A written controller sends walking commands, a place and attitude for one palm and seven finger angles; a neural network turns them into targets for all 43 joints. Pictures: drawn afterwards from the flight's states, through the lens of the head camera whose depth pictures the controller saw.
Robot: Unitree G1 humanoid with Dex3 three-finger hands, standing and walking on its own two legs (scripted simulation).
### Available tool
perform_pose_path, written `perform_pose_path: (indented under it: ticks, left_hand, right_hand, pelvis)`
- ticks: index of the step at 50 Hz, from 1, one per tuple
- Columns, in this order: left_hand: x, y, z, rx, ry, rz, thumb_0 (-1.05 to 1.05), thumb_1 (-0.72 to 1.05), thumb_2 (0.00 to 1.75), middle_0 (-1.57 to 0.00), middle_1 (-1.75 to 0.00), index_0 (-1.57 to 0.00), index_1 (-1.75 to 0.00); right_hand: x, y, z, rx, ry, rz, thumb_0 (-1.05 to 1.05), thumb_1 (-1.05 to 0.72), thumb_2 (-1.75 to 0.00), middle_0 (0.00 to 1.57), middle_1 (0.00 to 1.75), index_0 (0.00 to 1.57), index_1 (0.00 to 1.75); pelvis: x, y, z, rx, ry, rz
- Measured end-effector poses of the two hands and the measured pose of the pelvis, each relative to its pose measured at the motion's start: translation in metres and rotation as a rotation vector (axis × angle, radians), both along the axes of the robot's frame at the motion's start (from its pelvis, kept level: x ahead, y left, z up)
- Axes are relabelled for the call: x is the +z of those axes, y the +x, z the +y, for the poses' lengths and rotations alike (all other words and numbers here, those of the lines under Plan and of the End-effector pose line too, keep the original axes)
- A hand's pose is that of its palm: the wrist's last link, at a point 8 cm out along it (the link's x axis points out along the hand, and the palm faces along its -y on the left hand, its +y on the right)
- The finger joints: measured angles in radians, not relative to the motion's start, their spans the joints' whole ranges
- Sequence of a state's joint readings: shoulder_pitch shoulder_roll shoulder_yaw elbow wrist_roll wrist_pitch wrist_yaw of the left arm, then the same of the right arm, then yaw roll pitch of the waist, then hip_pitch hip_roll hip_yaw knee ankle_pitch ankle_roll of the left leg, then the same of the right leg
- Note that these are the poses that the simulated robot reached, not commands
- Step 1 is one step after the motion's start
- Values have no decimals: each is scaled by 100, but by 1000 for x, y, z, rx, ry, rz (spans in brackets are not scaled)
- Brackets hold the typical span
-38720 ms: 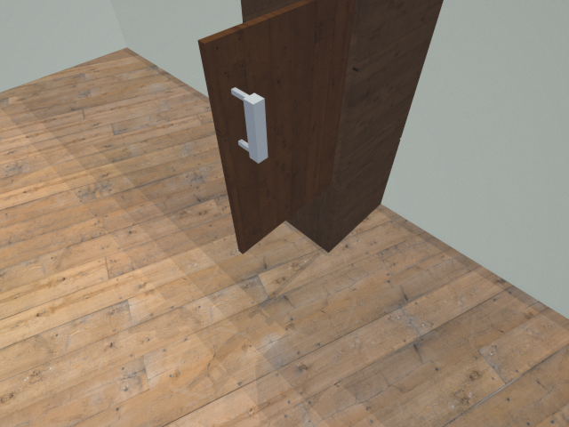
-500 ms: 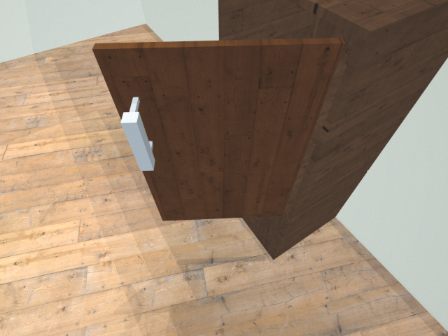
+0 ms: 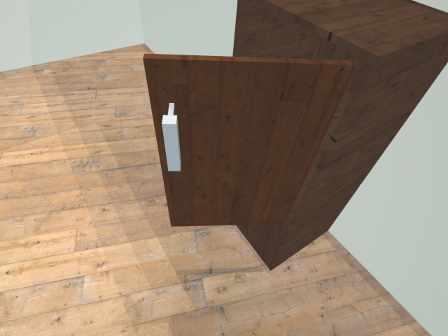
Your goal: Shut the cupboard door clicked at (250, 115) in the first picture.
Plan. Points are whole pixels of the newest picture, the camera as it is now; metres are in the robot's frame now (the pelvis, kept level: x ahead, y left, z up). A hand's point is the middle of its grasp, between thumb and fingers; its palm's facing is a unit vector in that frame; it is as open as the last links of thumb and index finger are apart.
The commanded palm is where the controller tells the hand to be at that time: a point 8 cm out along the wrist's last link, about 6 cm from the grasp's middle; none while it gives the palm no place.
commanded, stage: come to a stop and stand still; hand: left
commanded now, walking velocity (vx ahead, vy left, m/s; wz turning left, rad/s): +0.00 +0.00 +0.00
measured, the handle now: (173, 137) +0.48 +0.15 +0.08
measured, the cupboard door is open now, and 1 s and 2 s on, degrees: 60 60 60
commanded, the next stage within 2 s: look again from close up in 0.26 s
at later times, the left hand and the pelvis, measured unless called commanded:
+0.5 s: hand out of the picture -0.04 +0.16 -0.19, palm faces +0.03 -0.99 -0.16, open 7.4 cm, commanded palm none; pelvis -0.02 +0.01 -0.01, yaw +1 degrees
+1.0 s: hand out of the picture -0.06 +0.17 -0.19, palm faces +0.04 -0.99 -0.15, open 7.4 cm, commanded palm none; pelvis -0.04 +0.00 -0.01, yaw +2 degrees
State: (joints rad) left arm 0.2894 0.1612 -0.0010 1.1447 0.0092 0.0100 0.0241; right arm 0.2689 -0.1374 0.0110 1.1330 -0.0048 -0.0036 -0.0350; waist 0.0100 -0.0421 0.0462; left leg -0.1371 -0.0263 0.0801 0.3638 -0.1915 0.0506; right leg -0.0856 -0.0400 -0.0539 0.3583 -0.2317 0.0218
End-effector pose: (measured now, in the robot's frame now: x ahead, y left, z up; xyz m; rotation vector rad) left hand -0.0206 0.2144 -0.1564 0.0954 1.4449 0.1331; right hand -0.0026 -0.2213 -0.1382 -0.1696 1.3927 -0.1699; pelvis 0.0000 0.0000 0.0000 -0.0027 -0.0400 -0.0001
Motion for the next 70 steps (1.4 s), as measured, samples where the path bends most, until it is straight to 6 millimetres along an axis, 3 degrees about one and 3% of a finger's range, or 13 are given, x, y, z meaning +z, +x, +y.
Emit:
perform_pose_path:
  ticks: [7,14,21,27,34,49,60,70]
  left_hand:
    - [0,-23,-1,2,-14,50,0,91,90,-20,-30,-20,-30]
    - [0,-34,-5,6,-23,73,0,90,90,-20,-30,-20,-30]
    - [-1,-29,-7,-18,-10,34,0,90,90,-20,-30,-20,-30]
    - [-1,-20,3,-2,25,-54,0,90,90,-20,-30,-20,-30]
    - [-1,-15,11,-15,41,-111,0,90,90,-20,-30,-20,-30]
    - [-5,-42,4,-1,8,-70,0,90,90,-20,-30,-20,-30]
    - [-8,-63,-10,54,-4,-7,0,90,90,-20,-30,-20,-30]
    - [-10,-67,-39,119,-17,40,0,90,90,-20,-30,-20,-30]
  right_hand:
    - [-1,-24,13,-22,15,44,1,-91,-90,20,30,20,30]
    - [-2,-34,18,-37,23,63,1,-91,-90,20,30,20,30]
    - [-6,-26,18,-14,33,24,1,-91,-90,20,30,20,30]
    - [-14,-14,12,17,23,-52,2,-92,-90,20,30,20,30]
    - [-10,-4,3,24,11,-118,2,-93,-90,20,30,20,30]
    - [-2,-20,0,35,0,-82,1,-91,-90,20,30,20,30]
    - [-7,-29,-2,29,13,-10,1,-91,-90,20,30,20,30]
    - [-11,1,-21,55,2,-6,1,-91,-90,20,30,20,30]
  pelvis:
    - [0,-7,6,-3,3,6]
    - [0,-10,8,-3,4,14]
    - [-3,-14,9,7,-10,21]
    - [-9,-20,11,27,-13,5]
    - [-10,-29,9,22,-5,3]
    - [-8,-39,5,26,-12,12]
    - [-10,-28,-6,65,-8,23]
    - [-14,-5,-25,84,-24,40]
